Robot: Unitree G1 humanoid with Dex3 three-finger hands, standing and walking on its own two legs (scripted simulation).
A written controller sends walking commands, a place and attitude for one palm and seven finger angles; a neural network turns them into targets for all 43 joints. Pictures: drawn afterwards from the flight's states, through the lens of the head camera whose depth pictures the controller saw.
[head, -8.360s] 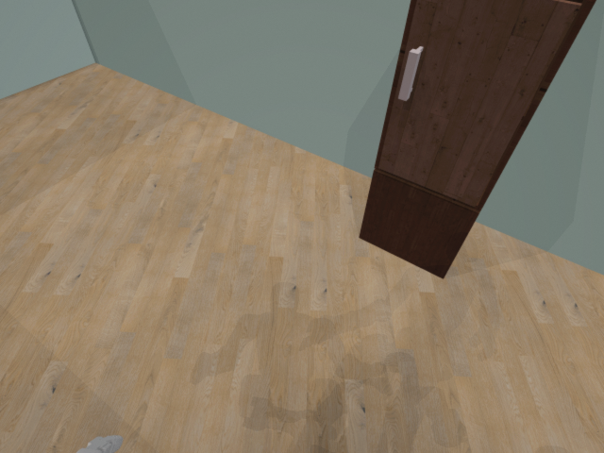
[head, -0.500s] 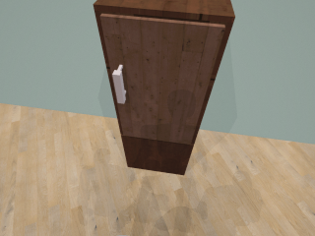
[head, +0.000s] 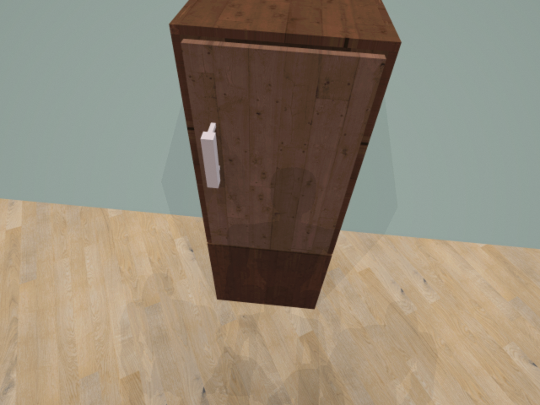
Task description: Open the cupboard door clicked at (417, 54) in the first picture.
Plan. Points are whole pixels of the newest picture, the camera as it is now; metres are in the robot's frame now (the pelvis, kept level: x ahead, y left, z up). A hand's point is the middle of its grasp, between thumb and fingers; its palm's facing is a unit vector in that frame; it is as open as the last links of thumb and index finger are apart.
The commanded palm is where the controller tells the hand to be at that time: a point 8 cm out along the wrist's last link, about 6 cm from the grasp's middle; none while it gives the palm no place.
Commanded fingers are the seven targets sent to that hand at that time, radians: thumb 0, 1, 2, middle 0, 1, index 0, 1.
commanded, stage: come to a stop and stand still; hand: left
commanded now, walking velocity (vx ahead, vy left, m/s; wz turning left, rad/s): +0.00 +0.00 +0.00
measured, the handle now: (213, 155) +0.59 +0.17 +0.02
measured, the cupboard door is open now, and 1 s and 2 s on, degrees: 0 0 0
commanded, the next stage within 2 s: look again from close up in 0.04 s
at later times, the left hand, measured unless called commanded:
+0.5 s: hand out of the picture +0.06 +0.20 -0.17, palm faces +0.03 -0.97 -0.26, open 7.4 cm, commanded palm none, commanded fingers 0.00 0.90 0.90 -0.20 -0.30 -0.20 -0.30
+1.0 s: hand out of the picture +0.02 +0.20 -0.17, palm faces +0.01 -0.97 -0.23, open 7.4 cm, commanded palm none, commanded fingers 0.00 0.90 0.90 -0.20 -0.30 -0.20 -0.30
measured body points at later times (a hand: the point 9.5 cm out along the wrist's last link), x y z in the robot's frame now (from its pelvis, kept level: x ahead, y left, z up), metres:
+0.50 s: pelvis +0.01 +0.00 -0.01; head -0.02 +0.00 +0.44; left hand +0.06 +0.25 -0.15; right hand +0.06 -0.27 -0.14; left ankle -0.01 +0.10 -0.74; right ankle +0.04 -0.13 -0.74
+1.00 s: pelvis +0.01 +0.00 +0.00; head -0.01 +0.00 +0.45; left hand +0.02 +0.25 -0.15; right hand +0.02 -0.25 -0.15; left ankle -0.01 +0.10 -0.74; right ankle +0.04 -0.13 -0.74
